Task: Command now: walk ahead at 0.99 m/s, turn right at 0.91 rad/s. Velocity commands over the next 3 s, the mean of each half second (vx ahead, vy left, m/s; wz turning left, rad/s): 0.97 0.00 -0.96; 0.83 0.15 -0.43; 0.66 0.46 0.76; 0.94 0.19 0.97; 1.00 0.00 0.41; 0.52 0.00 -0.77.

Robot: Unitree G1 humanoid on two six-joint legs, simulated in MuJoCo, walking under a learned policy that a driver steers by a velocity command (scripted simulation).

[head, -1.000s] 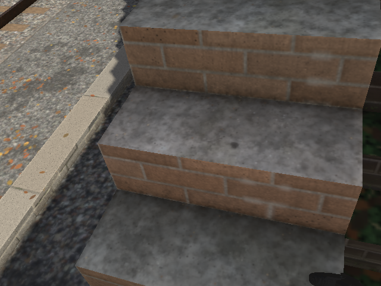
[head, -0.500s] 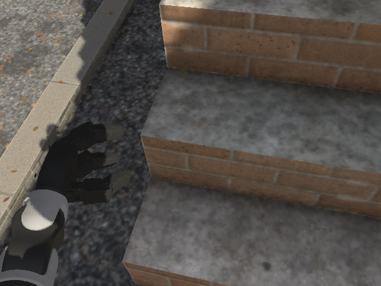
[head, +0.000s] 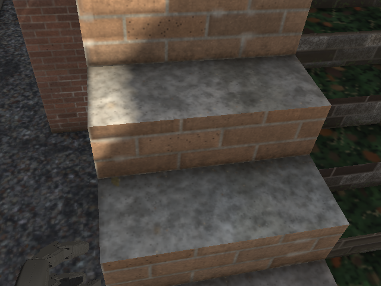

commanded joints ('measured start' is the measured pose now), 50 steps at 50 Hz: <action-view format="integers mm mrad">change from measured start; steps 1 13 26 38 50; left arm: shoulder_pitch -170 -268 571 734 742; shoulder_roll -41 91 42 121 28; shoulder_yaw -38 -4 -27 -30 -36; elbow -234 -311 -83 111 241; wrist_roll -29 53 3 -2 -35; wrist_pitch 16 43 -10 -62 7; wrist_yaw -49 0 -38 119 209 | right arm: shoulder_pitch -166 123 -211 -754 -365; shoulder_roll -278 -199 -212 -79 59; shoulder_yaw -49 -62 -46 41 46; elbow -196 -94 -13 -312 -287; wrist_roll -3 -56 -61 7 66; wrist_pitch -47 10 -48 9 246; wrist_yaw -51 88 188 194 201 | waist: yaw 104 -6 421 410 33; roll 73 338 61 113 -129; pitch -93 25 13 599 59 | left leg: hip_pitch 127 323 207 -1122 -14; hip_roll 430 438 170 108 -134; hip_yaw -601 -145 343 66 316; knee -635 -682 -129 1093 550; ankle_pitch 103 43 -102 109 -69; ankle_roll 118 174 49 -37 235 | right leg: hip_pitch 34 44 586 549 529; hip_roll -66 -56 -299 -471 -349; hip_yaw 88 -85 -185 905 -183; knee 256 -223 -1062 -1690 -1280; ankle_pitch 80 0 335 -461 2115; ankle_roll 92 33 -145 -160 217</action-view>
